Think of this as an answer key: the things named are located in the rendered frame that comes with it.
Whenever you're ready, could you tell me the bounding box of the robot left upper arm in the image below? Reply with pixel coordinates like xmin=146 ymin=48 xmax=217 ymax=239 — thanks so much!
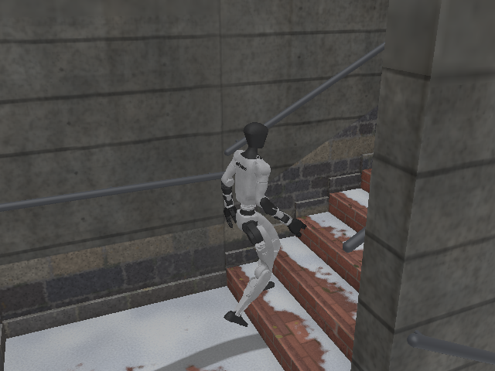
xmin=221 ymin=150 xmax=244 ymax=187

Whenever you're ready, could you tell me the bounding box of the right robot forearm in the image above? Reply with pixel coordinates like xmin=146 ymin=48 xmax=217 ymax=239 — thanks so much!
xmin=260 ymin=197 xmax=292 ymax=226

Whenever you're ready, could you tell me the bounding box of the robot right upper arm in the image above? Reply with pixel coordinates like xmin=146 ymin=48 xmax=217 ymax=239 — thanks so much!
xmin=254 ymin=160 xmax=271 ymax=208

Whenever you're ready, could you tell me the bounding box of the left robot hand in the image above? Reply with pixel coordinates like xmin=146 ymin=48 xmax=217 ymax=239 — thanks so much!
xmin=224 ymin=206 xmax=237 ymax=228

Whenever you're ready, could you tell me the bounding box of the left robot forearm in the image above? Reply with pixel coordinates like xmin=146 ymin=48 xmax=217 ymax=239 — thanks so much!
xmin=221 ymin=181 xmax=234 ymax=208

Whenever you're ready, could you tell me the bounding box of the robot left thigh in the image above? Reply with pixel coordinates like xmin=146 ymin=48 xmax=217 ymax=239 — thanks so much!
xmin=235 ymin=211 xmax=281 ymax=250

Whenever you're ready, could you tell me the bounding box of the right robot hand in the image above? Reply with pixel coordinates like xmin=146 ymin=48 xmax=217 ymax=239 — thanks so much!
xmin=287 ymin=219 xmax=307 ymax=237

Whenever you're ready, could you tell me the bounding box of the humanoid robot torso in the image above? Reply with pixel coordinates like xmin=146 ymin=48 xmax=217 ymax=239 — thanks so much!
xmin=235 ymin=154 xmax=264 ymax=233

